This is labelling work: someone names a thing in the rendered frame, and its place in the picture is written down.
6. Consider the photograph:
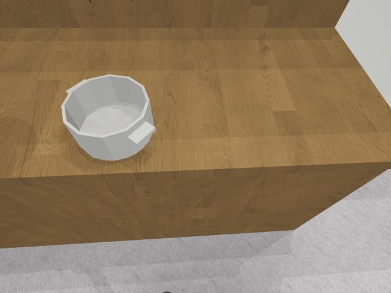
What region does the pot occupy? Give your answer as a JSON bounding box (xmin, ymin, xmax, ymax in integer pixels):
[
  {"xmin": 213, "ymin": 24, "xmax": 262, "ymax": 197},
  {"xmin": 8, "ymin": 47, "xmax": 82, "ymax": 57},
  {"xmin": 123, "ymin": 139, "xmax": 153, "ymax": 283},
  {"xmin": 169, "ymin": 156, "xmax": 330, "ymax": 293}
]
[{"xmin": 61, "ymin": 74, "xmax": 156, "ymax": 161}]

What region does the table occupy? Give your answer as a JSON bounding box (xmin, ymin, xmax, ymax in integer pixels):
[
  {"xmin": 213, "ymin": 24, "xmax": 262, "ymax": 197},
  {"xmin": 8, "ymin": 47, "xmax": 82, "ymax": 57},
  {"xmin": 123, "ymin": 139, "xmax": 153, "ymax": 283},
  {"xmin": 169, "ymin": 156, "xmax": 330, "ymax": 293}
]
[{"xmin": 0, "ymin": 0, "xmax": 391, "ymax": 248}]

